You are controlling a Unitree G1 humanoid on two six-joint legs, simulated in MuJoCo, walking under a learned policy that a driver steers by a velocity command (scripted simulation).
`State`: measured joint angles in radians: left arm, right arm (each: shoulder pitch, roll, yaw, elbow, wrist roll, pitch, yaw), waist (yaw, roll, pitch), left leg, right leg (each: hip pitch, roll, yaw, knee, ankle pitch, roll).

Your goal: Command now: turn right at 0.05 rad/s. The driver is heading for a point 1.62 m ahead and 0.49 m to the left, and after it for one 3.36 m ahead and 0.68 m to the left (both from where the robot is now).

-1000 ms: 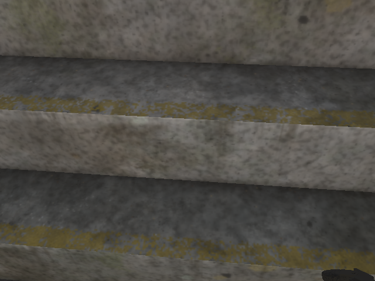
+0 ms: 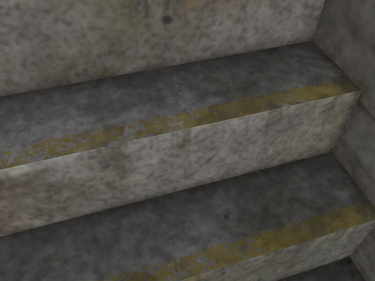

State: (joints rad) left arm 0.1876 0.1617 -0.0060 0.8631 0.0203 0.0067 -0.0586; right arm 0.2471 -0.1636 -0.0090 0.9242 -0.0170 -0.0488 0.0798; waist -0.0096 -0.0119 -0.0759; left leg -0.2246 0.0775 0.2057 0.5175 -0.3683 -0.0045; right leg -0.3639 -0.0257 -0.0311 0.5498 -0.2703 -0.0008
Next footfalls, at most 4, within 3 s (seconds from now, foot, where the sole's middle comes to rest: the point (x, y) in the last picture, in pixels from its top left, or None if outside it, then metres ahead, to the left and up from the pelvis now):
1.24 left None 0.03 0.04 -0.53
1.40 left None -0.05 0.05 -0.77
1.54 right None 0.09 -0.18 -0.50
1.74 right None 0.02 -0.20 -0.76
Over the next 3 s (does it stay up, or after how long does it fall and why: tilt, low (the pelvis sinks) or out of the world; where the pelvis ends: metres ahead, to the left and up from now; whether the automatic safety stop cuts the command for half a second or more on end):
stays up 0.40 -0.02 0.25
